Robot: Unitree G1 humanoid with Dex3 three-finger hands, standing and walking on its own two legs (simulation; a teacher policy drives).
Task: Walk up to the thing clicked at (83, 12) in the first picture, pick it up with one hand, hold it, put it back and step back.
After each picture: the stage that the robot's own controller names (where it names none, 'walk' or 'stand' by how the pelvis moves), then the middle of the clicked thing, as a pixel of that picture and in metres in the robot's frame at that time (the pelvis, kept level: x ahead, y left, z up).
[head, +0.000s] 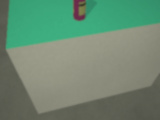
stand; out of the picture +0.82 +0.04 +0.10
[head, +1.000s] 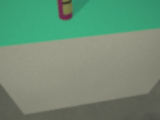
walk; out of the picture +0.73 +0.11 +0.13
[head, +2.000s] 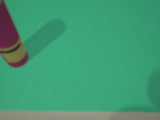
stand; (3, 34) +0.39 +0.24 +0.13
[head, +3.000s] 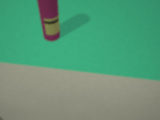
stand; (48, 9) +0.56 +0.16 +0.15
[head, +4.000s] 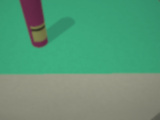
stand; (34, 17) +0.55 +0.19 +0.13
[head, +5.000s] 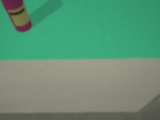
stand; out of the picture +0.57 +0.27 +0.13
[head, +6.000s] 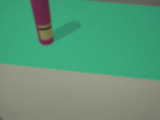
stand; (42, 18) +0.60 +0.20 +0.10
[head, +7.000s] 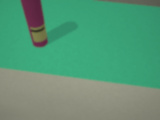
stand; (35, 19) +0.57 +0.22 +0.11
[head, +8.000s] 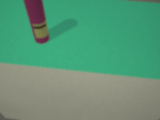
stand; (36, 16) +0.61 +0.23 +0.10
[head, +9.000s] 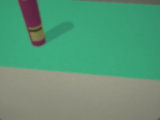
stand; (32, 19) +0.60 +0.24 +0.10
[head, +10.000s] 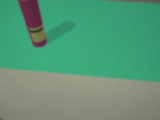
stand; (33, 20) +0.59 +0.23 +0.10
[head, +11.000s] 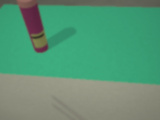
rise first; (34, 26) +0.57 +0.26 +0.10
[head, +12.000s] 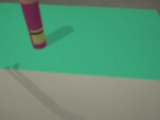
go down; (34, 23) +0.61 +0.24 +0.11
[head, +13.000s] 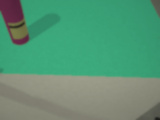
go down; (12, 13) +0.55 +0.24 +0.12
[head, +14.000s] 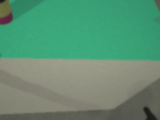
close in; out of the picture +0.58 +0.25 +0.15
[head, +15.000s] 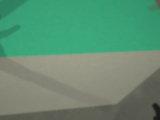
close; out of the picture +0.59 +0.28 +0.16
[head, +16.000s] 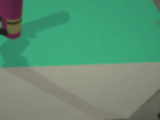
lift; (10, 8) +0.55 +0.22 +0.16
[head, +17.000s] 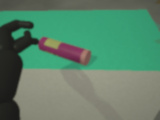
close; (63, 50) +0.56 +0.12 +0.03
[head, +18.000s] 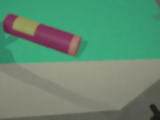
hold; (42, 35) +0.49 +0.11 +0.06
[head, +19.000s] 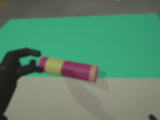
hold; (67, 68) +0.46 +0.10 +0.03
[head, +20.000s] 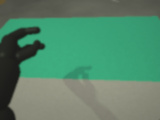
hold; out of the picture +0.19 +0.24 -0.64
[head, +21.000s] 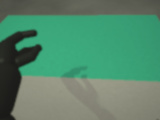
hold; out of the picture +0.04 +0.31 -0.73
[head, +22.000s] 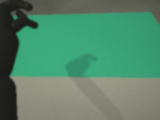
crouch; out of the picture -0.02 +0.26 -0.73
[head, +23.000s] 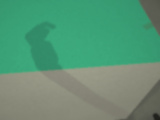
lower; out of the picture -0.04 +0.25 -0.73
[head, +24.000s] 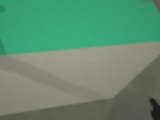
lower; out of the picture -0.03 +0.25 -0.68
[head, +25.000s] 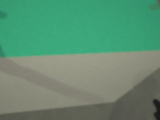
lower; out of the picture -0.04 +0.26 -0.68
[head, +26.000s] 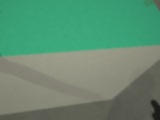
lower; out of the picture -0.02 +0.26 -0.68
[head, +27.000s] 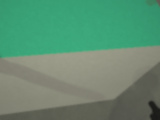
lower; out of the picture -0.01 +0.28 -0.68
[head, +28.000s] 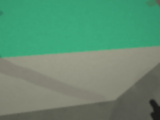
open; out of the picture +0.01 +0.29 -0.68
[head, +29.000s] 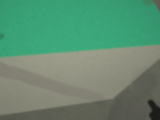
withdraw; out of the picture +0.04 +0.31 -0.68
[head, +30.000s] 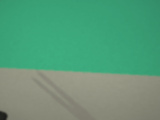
sink last; out of the picture +0.06 +0.33 -0.70
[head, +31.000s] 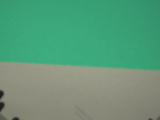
stand; out of the picture +0.11 +0.36 -0.72
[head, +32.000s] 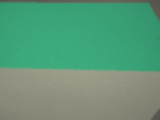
stand; out of the picture +0.14 +0.39 -0.72
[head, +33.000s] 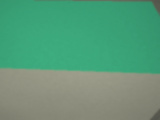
stand; out of the picture +0.16 +0.40 -0.75
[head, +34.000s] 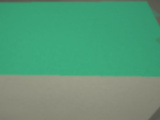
stand; out of the picture +0.13 +0.43 -0.75
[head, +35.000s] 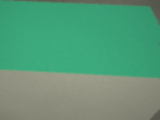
stand; out of the picture +0.16 +0.41 -0.75
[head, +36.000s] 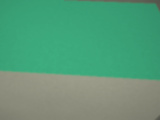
stand; out of the picture +0.15 +0.41 -0.75
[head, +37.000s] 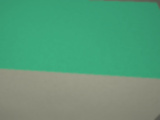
walk; out of the picture +0.16 +0.41 -0.75
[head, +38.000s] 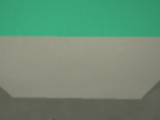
walk; out of the picture +0.25 +0.35 -0.73
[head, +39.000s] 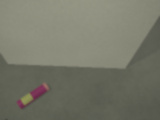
walk; (33, 95) +0.51 +0.35 -0.72
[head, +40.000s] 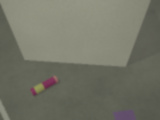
stand; (44, 85) +0.75 +0.40 -0.73
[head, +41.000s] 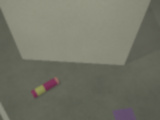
stand; (45, 87) +0.73 +0.34 -0.74
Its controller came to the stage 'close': yes
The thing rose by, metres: 0.00
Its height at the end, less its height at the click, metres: -0.85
